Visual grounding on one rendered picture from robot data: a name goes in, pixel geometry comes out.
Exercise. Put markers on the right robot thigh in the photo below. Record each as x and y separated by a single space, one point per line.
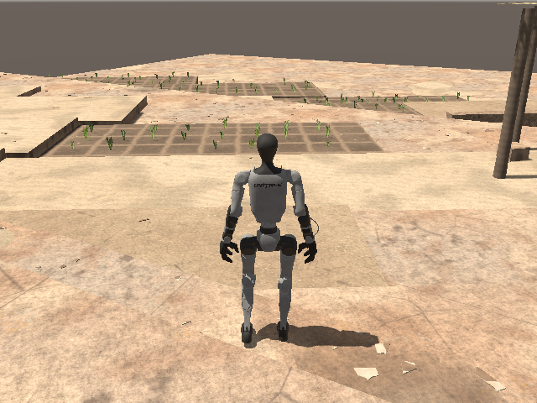
288 247

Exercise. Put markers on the right robot forearm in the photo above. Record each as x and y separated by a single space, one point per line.
305 226

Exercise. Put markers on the right robot upper arm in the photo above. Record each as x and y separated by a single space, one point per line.
294 178

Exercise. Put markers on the left robot hand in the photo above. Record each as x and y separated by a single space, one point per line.
224 250

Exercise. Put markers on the left robot upper arm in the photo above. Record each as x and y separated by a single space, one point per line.
241 178

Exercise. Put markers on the robot thigh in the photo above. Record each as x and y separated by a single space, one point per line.
288 247
248 247

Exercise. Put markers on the right robot hand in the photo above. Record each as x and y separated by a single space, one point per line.
312 250

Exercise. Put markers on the left robot forearm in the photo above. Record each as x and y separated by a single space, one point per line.
229 227

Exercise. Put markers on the left robot thigh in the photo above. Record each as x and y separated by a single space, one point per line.
248 247

